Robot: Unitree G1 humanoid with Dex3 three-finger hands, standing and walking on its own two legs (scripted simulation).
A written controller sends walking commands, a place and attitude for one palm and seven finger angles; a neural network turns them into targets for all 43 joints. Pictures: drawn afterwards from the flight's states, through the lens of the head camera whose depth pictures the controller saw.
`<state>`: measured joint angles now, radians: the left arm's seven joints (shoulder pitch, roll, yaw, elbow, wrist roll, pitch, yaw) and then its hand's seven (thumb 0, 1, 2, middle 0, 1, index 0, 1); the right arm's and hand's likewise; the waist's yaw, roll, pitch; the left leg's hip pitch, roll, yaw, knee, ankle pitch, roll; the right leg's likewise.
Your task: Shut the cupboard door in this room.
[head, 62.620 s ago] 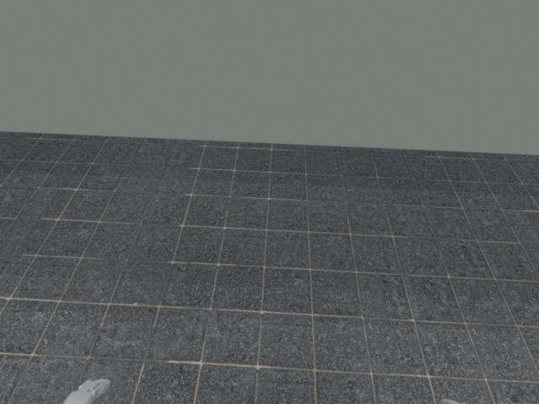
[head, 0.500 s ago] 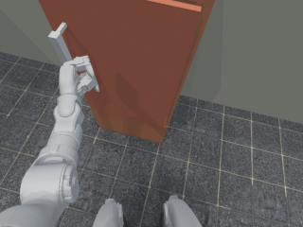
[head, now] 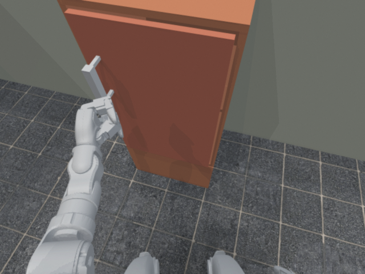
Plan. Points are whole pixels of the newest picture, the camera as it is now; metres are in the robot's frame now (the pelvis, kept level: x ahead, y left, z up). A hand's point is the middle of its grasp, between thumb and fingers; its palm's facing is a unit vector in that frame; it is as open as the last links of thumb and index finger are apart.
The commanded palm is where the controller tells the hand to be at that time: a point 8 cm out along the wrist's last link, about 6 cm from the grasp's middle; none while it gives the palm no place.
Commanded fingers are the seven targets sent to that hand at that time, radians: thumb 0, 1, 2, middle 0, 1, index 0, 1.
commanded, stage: draw the hand back to the body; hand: left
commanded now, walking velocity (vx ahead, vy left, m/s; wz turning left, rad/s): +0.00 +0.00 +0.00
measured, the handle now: (101, 83) +0.59 +0.21 +0.03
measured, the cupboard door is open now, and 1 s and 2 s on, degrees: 0 0 0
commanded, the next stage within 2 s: step back with the hand held close in 1.38 s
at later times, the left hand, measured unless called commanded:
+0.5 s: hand (53, 166) +0.30 +0.20 +0.14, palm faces +0.18 -0.95 -0.23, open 3.1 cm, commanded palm +0.26 +0.25 +0.16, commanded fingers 0.00 0.90 0.90 -0.86 -1.02 -0.86 -1.02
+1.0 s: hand out of the picture +0.22 +0.28 +0.23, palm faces +0.47 -0.78 -0.41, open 6.1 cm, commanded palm +0.16 +0.31 +0.25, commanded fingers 0.00 0.90 0.90 -0.20 -0.30 -0.20 -0.30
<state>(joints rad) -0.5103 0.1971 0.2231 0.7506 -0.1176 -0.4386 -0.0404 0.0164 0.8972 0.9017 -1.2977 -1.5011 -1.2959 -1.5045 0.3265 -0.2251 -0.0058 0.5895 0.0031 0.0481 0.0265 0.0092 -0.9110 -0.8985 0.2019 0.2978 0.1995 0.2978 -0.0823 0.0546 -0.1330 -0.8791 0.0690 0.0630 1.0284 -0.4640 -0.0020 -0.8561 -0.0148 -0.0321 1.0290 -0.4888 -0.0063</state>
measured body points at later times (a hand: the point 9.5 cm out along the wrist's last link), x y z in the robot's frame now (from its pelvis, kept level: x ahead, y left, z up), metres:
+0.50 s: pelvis +0.01 +0.00 +0.06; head +0.01 -0.02 +0.51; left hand +0.28 +0.25 +0.16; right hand +0.19 -0.24 -0.03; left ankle +0.01 +0.12 -0.67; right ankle +0.00 -0.12 -0.67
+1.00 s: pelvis +0.03 +0.01 +0.07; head +0.02 -0.02 +0.52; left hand +0.19 +0.32 +0.25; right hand +0.23 -0.20 -0.02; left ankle +0.01 +0.12 -0.67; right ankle +0.00 -0.12 -0.67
